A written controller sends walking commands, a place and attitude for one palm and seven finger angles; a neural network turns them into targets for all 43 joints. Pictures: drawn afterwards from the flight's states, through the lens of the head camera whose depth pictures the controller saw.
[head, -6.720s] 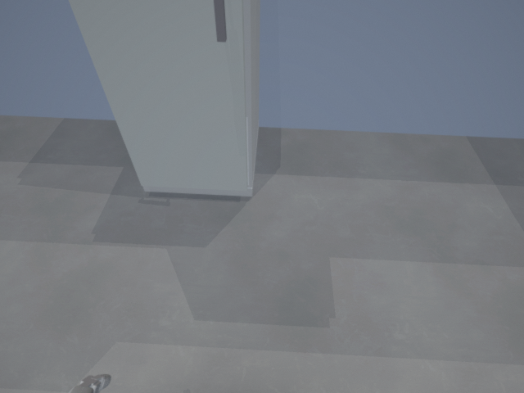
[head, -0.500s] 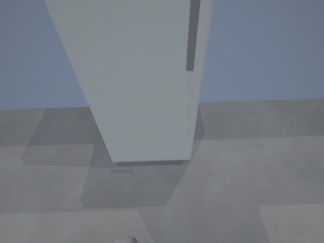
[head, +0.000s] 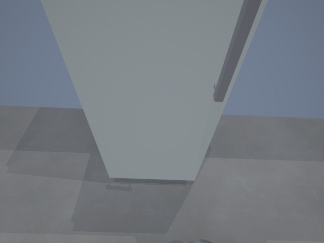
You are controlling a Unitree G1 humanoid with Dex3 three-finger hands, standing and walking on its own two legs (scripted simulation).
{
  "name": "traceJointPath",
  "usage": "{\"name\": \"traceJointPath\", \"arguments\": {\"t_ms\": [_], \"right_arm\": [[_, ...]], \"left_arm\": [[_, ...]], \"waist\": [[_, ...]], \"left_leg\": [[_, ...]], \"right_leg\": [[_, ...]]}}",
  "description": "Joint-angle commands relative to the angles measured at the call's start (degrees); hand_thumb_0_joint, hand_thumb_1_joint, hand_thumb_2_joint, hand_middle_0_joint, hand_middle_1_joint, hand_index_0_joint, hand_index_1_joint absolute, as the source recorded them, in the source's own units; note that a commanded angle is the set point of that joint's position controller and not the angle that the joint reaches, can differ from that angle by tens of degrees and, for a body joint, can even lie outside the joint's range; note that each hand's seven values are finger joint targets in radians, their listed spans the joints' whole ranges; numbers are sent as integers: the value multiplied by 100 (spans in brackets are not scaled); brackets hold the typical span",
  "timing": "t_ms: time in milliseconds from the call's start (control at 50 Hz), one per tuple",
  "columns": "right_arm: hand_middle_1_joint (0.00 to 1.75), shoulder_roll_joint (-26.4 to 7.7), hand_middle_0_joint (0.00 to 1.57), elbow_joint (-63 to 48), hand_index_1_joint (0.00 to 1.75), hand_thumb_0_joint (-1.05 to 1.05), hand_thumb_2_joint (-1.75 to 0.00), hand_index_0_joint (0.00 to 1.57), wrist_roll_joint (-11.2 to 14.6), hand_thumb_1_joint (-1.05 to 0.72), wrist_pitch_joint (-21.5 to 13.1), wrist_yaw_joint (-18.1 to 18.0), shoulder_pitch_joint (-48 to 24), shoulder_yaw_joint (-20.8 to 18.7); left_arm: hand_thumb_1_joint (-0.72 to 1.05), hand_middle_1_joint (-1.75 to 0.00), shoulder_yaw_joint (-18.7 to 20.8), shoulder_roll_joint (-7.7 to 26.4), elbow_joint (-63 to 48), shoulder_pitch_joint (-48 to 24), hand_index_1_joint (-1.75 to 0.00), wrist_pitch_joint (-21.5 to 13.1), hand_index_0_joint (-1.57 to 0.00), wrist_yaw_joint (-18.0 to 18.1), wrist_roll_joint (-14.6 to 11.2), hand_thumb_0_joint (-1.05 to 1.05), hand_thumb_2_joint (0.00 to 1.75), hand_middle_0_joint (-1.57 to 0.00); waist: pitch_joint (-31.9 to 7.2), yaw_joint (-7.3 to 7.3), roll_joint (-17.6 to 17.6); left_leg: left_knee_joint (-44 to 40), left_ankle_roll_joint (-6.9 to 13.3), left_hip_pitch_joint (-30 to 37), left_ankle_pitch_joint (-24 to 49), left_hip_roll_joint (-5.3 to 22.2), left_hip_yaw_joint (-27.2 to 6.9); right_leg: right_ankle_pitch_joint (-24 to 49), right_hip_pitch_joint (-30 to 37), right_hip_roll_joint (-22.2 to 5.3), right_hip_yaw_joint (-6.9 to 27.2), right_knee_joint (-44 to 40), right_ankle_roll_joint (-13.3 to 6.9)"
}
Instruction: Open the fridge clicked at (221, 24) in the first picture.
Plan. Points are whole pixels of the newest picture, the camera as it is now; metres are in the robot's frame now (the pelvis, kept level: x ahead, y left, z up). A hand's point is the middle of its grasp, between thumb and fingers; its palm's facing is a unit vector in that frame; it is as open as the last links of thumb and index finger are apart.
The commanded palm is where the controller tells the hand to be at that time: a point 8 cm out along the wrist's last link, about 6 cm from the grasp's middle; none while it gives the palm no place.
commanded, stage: come to a stop and stand still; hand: right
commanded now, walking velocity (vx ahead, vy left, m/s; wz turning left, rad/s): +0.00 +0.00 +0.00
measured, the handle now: (233, 43) +0.54 -0.12 +0.23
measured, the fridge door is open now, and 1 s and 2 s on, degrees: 0 0 0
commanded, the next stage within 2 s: look again from close up in 1.52 s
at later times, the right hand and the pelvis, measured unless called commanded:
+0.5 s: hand out of the picture +0.06 -0.20 -0.17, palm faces +0.04 +0.96 -0.27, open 7.3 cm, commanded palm none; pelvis +0.03 +0.00 -0.01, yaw +3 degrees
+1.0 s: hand out of the picture +0.01 -0.19 -0.18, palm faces +0.03 +0.97 -0.24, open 7.3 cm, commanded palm none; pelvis +0.00 -0.01 -0.01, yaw +1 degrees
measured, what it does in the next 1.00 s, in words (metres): steps on the spot: right foot, then left foot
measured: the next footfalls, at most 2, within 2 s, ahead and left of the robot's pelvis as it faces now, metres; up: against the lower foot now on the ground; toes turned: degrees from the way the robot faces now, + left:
right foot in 0.16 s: +0.16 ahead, -0.14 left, +0.00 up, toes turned -6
left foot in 0.52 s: +0.05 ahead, +0.13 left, +0.00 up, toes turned +7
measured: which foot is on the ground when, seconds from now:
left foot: down 0.00-0.22, up 0.24-0.50, down 0.52-1.00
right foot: up 0.00-0.14, down 0.16-0.52, up 0.54-0.92, down 0.94-1.00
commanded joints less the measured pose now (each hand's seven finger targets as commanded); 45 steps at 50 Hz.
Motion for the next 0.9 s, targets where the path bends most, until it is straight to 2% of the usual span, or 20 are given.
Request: {"name": "traceJointPath", "arguments": {"t_ms": [0, 60, 100, 140, 180, 220, 280, 380, 440, 460, 480, 500, 520, 540, 620, 780, 820, 840, 860, 880], "right_arm": [[30, -658, 20, -57, 30, 0, -90, 20, -34, -90, -104, 44, 467, -43], [30, -568, 20, 59, 30, 0, -90, 20, -14, -90, -33, 12, 496, 31], [30, -544, 20, 114, 30, 0, -90, 20, 36, -90, 32, -34, 500, 79], [30, -389, 20, 103, 30, 0, -90, 20, 52, -90, 157, -95, 821, 110], [30, -428, 20, 120, 30, 0, -90, 20, 50, -90, 291, -120, 962, 116], [30, -540, 20, 75, 30, 0, -90, 20, 56, -90, 390, -94, 948, 72], [30, -492, 20, -47, 30, 0, -90, 20, 7, -90, 435, -76, 909, -12], [30, -347, 20, -317, 30, 0, -90, 20, -2, -90, 488, -50, 787, -98], [30, -253, 20, -258, 30, 0, -90, 20, -7, -90, 469, -38, 1176, -76], [30, -284, 20, -162, 30, 0, -90, 20, -31, -90, 401, -34, 1487, -53], [30, -474, 20, -99, 30, 0, -90, 20, -78, -90, 355, -48, 1605, -55], [30, -906, 20, -212, 30, 0, -90, 20, -123, -90, 287, -54, 1273, -59], [30, -1157, 20, -439, 30, 0, -90, 20, -93, -90, 331, -42, 816, -50], [30, -1253, 20, -531, 30, 0, -90, 20, -88, -90, 291, -59, 516, -110], [30, -976, 20, -456, 30, 0, -90, 20, -54, -90, 193, -25, 291, -47], [30, -1054, 20, -36, 30, 0, -90, 20, -63, -90, 161, -86, 1044, -117], [30, -1029, 20, 1, 30, 0, -90, 20, -24, -90, 188, -94, 780, -99], [30, -1041, 20, 99, 30, 0, -90, 20, -68, -90, 57, -313, 1276, 39], [30, -1130, 20, -62, 30, 0, -90, 20, -68, -90, -19, -277, 799, 43], [30, -1018, 20, -218, 30, 0, -90, 20, -24, -90, 15, -276, 792, 48]], "left_arm": [[90, -30, -77, -29, -200, 291, -30, -26, -20, -98, -24, 0, 90, -20], [90, -30, -161, -14, -131, 79, -30, -63, -20, -17, -63, 0, 90, -20], [90, -30, -173, 168, -22, 143, -30, -87, -20, 19, -84, 0, 90, -20], [90, -30, -95, 650, -54, 120, -30, -101, -20, 66, -92, 0, 90, -20], [90, -30, -67, 808, -116, -159, -30, -36, -20, 153, -128, 0, 90, -20], [90, -30, -5, 908, -213, -321, -30, 32, -20, 210, -106, 0, 90, -20], [90, -30, 135, 1059, -365, -466, -30, 114, -20, 241, -57, 0, 90, -20], [90, -30, 271, 1080, -546, -649, -30, 177, -20, 189, -20, 0, 90, -20], [90, -30, 271, 1010, -647, -969, -30, 208, -20, 108, -16, 0, 90, -20], [90, -30, 236, 900, -651, -1018, -30, 214, -20, 77, -41, 0, 90, -20], [90, -30, 199, 637, -657, -945, -30, 240, -20, 35, -90, 0, 90, -20], [90, -30, 112, 221, -753, -869, -30, 295, -20, -24, -140, 0, 90, -20], [90, -30, 102, 346, -834, -1051, -30, 348, -20, -84, -106, 0, 90, -20], [90, -30, 125, 430, -814, -1143, -30, 400, -20, -102, -72, 0, 90, -20], [90, -30, 83, 529, -377, -409, -30, 301, -20, -136, -27, 0, 90, -20], [90, -30, -44, 454, -451, -432, -30, 165, -20, -15, -98, 0, 90, -20], [90, -30, -80, 394, -282, -54, -30, 143, -20, 28, -114, 0, 90, -20], [90, -30, -60, 671, -623, -276, -30, 51, -20, 2, -78, 0, 90, -20], [90, -30, -110, 540, -708, 138, -30, 20, -20, -17, -111, 0, 90, -20], [90, -30, -146, 482, -639, 470, -30, -47, -20, -7, -88, 0, 90, -20]], "waist": [[-93, -126, 751], [-221, -151, 814], [-326, -53, 587], [-396, -168, -254], [-252, -221, -1152], [-286, -214, -1188], [-655, -146, -720], [-940, -119, -513], [-848, -299, -794], [-811, -460, -487], [-587, -490, 313], [-173, -322, 1610], [89, -392, 1491], [355, -386, 1721], [423, -169, 937], [-349, -558, 1092], [-517, -368, 1148], [-386, -343, 832], [-595, 43, 430], [-1145, 1, 225]], "left_leg": [[-1370, 608, -74, 1000, 1460, -1114], [-851, 443, 233, 2311, 1283, -941], [-359, 106, 56, 2276, 1020, -749], [-100, -308, -103, 869, 638, -678], [397, -521, 58, -317, 432, -476], [1484, -522, -256, -1668, 356, -655], [2484, -521, -876, -2030, 303, -907], [2650, -575, -837, -1852, 269, -886], [1429, -504, 71, -1222, 287, -672], [487, -503, 577, -600, 259, -620], [-507, -476, 801, -417, 479, -903], [-1457, -34, 143, -1719, 1627, -2492], [-2100, 344, -1005, -3018, 2150, -2921], [-2356, 331, -1445, -3486, 2106, -3254], [-1691, 171, -607, -1294, 1560, -2114], [-743, 576, 1195, 2323, 1820, -2004], [-568, 381, 919, 2169, 1594, -1713], [-117, 112, 773, 4091, 1510, -2095], [166, 127, 895, 4457, 1598, -1633], [785, -2, 1248, 4262, 1284, -1292]], "right_leg": [[258, 411, 52, -120, -1295, 91], [654, 986, 205, -70, -2293, 152], [2008, 1874, 160, 37, -3297, 136], [4168, 2247, -590, 550, -3346, -213], [4891, 1912, -1008, 962, -3670, -669], [4820, 1934, -1256, 1189, -4013, -1016], [5298, 2425, -1430, 1131, -3658, -1307], [4197, 2140, -1319, 877, -3606, -1223], [1952, 1230, -1085, 782, -3787, -945], [1095, 854, -812, 670, -3512, -728], [-80, 364, -234, 347, -3094, -377], [-795, -49, 369, -26, -2306, 51], [-928, 410, 373, 180, -1712, 40], [-689, 329, 375, 397, -1194, -5], [133, 240, 391, 316, -840, 40], [-477, 480, 470, 146, -2231, 166], [121, 1207, 515, 77, -3030, 145], [10, 1290, 663, -13, -2333, 156], [195, 1279, 490, 65, -2894, 68], [747, 1449, 356, 207, -3394, -66]]}}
